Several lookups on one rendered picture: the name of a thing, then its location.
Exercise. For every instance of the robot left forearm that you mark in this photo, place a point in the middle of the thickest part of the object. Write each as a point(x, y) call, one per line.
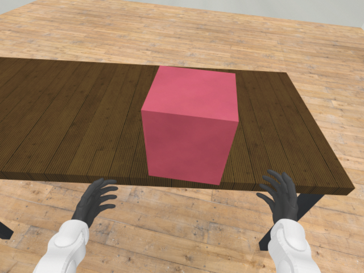
point(66, 249)

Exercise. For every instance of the left robot hand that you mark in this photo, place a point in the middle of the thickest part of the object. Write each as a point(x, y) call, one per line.
point(89, 205)

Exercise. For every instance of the robot right forearm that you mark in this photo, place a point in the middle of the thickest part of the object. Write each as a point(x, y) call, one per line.
point(289, 249)

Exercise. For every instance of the table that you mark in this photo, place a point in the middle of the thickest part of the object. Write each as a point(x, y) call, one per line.
point(79, 121)

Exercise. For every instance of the right robot hand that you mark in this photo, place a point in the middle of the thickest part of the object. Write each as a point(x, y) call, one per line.
point(284, 205)

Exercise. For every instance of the carton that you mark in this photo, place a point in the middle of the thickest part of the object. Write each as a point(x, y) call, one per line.
point(189, 118)

